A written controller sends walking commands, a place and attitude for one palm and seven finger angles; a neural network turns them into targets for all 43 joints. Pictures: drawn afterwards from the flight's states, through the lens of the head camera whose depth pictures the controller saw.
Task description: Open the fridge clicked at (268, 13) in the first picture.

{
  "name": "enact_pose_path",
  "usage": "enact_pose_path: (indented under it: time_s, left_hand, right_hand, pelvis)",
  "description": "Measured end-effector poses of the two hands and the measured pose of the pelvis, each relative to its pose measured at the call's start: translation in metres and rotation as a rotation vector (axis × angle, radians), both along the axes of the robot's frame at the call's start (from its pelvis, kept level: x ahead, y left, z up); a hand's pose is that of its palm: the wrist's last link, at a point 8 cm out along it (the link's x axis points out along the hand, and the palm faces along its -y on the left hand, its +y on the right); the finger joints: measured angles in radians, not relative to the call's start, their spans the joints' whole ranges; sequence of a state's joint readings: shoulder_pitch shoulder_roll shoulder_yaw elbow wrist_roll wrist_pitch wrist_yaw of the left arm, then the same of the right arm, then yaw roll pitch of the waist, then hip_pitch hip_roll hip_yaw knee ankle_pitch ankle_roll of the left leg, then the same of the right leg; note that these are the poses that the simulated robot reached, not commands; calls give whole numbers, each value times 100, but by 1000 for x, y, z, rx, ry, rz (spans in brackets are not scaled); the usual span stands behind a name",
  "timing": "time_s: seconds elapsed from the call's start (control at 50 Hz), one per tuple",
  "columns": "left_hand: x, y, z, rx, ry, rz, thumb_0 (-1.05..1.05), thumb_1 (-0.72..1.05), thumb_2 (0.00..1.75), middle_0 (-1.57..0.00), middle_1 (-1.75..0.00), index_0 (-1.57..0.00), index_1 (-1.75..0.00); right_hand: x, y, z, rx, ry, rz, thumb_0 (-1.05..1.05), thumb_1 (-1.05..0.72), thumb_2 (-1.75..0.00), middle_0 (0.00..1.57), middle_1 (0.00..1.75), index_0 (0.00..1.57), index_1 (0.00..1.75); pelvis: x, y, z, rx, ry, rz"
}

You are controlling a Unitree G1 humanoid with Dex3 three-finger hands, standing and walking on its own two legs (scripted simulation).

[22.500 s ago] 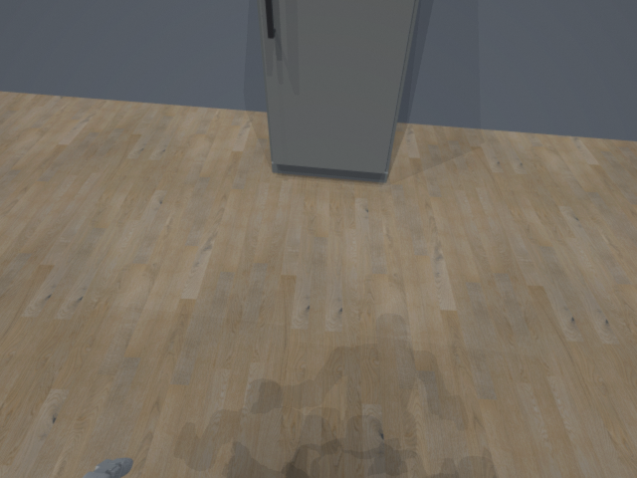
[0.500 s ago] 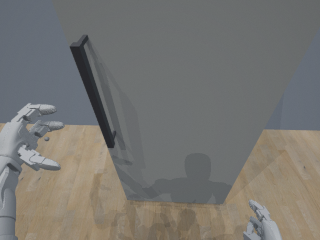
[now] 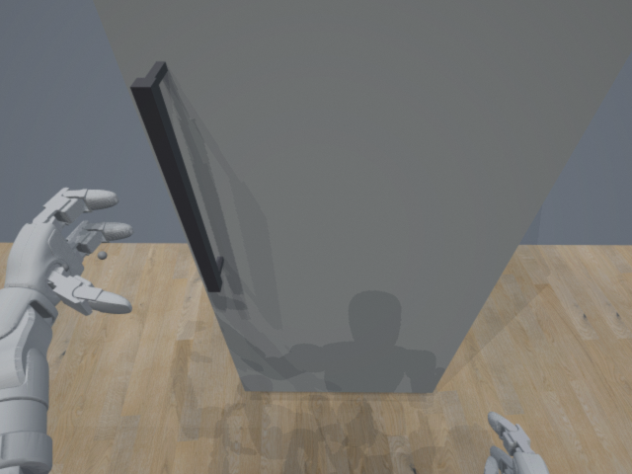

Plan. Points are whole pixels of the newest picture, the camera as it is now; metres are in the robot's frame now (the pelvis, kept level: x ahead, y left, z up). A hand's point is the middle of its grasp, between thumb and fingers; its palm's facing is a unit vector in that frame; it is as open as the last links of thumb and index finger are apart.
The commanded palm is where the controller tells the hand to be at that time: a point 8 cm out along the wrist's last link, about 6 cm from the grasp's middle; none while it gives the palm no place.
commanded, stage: move the hooked fingers beside the handle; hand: left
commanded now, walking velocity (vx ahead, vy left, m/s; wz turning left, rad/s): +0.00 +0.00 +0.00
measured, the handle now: (192, 199) +0.43 +0.20 +0.12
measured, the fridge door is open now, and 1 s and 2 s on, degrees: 0 0 0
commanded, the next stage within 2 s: feel for the door with the fingertips in 1.62 s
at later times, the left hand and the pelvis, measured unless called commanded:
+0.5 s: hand (120, 236) +0.35 +0.26 +0.14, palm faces +0.07 -1.00 -0.02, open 14.0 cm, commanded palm +0.32 +0.31 +0.13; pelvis +0.01 +0.01 +0.00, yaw +1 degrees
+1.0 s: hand (126, 224) +0.38 +0.27 +0.13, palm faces +0.09 -1.00 -0.03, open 14.0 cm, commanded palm +0.34 +0.32 +0.13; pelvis +0.01 +0.00 +0.00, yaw -1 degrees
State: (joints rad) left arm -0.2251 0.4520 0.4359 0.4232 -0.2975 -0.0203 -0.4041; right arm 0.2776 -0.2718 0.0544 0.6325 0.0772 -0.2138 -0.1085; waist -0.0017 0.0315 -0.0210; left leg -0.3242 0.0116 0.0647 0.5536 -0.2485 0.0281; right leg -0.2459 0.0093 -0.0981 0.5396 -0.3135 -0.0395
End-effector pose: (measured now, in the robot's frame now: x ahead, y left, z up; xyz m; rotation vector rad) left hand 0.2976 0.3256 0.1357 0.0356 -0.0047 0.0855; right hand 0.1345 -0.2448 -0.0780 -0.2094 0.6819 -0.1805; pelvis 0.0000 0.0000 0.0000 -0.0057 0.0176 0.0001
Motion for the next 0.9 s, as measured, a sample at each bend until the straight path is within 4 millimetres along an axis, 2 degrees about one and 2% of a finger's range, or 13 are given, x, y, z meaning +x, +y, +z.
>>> enact_pose_path:
  time_s: [0.14, 0.28, 0.48, 0.58, 0.76, 0.9]
  left_hand:
    - [8, -3, 6, -1, -35, -15, -1, -50, 30, -30, -120, -30, -120]
    - [15, -1, 1, -3, 7, -5, -1, -50, 30, -30, -120, -30, -120]
    - [26, -10, 2, -13, -17, -14, -1, -50, 30, -30, -120, -30, -120]
    - [40, -11, -4, -8, 27, -4, -1, -50, 30, -30, -120, -30, -120]
    - [53, -11, 5, -11, -16, -8, -1, -50, 30, -30, -120, -30, -120]
    - [57, -7, -7, -16, 39, -3, -1, -50, 30, -30, -120, -30, -120]
  right_hand:
    - [6, 8, 1, 2, 0, 11, 2, -91, -90, 20, 30, 21, 30]
    - [11, 13, 2, 7, 2, 14, 2, -91, -90, 20, 30, 21, 30]
    - [12, 13, -1, 3, 38, 22, 2, -91, -90, 20, 30, 21, 30]
    - [5, 9, -4, 0, 66, 7, 2, -91, -90, 20, 30, 21, 30]
    - [-13, -5, -11, -3, 125, -31, 2, -91, -90, 20, 30, 21, 30]
    - [-26, -16, -15, -9, 166, -58, 2, -91, -90, 20, 30, 21, 30]
  pelvis:
    - [3, 6, 1, -2, 1, 1]
    - [5, 9, 1, -2, 7, 2]
    - [6, 9, 1, -2, 10, 9]
    - [6, 6, 1, -1, 20, 6]
    - [10, 2, -1, 1, 32, -4]
    - [9, -2, -2, 2, 48, -8]
